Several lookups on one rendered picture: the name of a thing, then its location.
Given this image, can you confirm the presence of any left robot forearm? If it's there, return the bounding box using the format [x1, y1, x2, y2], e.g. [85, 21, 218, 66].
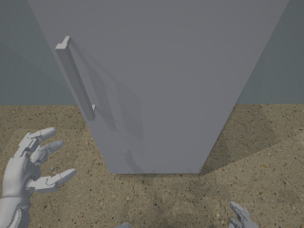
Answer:
[0, 196, 31, 228]

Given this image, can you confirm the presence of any handle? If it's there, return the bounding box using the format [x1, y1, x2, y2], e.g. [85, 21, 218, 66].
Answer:
[55, 36, 96, 122]

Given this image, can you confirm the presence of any fridge door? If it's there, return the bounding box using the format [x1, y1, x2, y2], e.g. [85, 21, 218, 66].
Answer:
[28, 0, 290, 174]

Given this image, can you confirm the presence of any left robot hand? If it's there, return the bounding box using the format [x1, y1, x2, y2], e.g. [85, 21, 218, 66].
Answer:
[2, 127, 77, 200]

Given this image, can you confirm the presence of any right robot hand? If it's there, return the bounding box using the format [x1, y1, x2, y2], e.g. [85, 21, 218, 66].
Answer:
[228, 200, 258, 228]

